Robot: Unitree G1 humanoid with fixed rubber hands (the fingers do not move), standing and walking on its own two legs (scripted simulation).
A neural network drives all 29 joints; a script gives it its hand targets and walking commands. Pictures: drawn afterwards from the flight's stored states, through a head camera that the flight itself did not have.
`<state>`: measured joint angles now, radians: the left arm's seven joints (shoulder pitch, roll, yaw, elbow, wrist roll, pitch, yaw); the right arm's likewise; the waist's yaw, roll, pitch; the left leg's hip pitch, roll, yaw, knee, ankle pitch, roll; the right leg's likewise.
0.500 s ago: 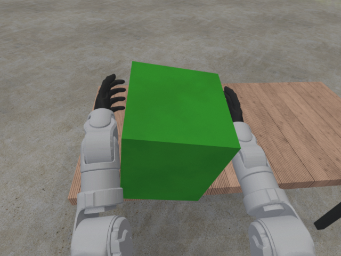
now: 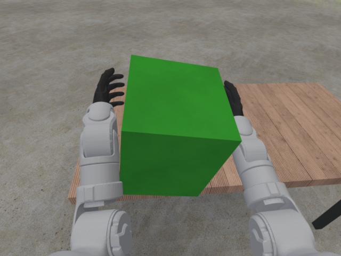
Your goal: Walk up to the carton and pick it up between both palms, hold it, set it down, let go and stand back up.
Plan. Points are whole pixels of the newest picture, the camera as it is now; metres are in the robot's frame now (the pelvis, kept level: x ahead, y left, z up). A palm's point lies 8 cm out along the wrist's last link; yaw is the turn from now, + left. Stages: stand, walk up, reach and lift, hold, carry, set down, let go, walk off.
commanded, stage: hold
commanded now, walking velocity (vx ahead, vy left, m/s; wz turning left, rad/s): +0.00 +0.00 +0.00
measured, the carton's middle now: (167, 132) +0.35 +0.00 +0.13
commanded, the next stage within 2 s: none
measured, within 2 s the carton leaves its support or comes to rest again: neither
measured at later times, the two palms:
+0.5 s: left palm (97, 102) +0.35 +0.15 +0.23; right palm (234, 108) +0.35 -0.15 +0.20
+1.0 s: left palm (99, 102) +0.35 +0.14 +0.22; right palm (235, 106) +0.36 -0.15 +0.20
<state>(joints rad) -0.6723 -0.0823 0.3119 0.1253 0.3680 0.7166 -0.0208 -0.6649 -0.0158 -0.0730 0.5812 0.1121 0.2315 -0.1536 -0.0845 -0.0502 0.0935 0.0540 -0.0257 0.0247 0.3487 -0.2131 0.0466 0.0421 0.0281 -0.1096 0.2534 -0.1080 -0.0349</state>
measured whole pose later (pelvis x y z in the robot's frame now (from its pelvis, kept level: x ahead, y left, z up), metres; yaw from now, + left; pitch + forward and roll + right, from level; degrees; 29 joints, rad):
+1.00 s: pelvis +0.00 -0.01 +0.00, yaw +0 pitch -12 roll -1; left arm -0.65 -0.08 0.34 0.00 0.37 0.81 -0.06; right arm -0.69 -0.03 -0.01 0.49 0.17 0.33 -0.19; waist -0.09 -0.05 0.08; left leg 0.09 -0.02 0.02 0.34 -0.22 0.04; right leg 0.08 0.04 -0.11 0.25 -0.11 -0.04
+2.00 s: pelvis +0.00 -0.01 +0.00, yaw +0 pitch -12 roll -1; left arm -0.68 -0.07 0.35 0.03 0.37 0.82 -0.08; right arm -0.70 -0.01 -0.04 0.51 0.14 0.33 -0.18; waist -0.08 -0.04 0.10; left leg 0.08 -0.02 0.02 0.33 -0.20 0.04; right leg 0.07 0.03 -0.12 0.25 -0.11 -0.04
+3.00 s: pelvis +0.00 -0.01 +0.00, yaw +0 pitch -13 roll -1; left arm -0.67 -0.07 0.35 0.02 0.38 0.82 -0.08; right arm -0.70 -0.01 -0.04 0.51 0.14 0.31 -0.18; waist -0.08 -0.05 0.10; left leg 0.09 -0.02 0.02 0.34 -0.21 0.04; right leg 0.07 0.03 -0.11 0.25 -0.11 -0.04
